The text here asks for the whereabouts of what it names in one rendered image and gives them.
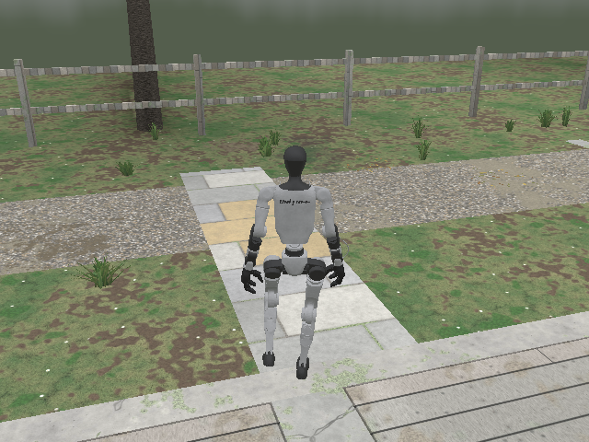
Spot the robot right upper arm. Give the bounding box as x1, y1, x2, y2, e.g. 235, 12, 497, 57
314, 186, 336, 238

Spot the robot right shin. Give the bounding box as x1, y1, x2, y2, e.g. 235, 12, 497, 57
299, 308, 317, 367

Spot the robot left upper arm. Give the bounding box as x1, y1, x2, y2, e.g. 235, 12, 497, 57
253, 185, 276, 238

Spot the robot right forearm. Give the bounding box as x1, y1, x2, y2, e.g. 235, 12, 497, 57
327, 224, 343, 266

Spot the robot right hand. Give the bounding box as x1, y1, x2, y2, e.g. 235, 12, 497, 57
325, 263, 345, 287

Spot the robot left forearm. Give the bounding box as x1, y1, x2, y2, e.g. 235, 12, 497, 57
243, 224, 262, 271

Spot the robot left hand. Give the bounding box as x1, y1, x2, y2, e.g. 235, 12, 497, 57
241, 268, 263, 294

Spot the robot torso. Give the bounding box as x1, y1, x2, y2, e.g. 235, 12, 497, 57
273, 182, 316, 276

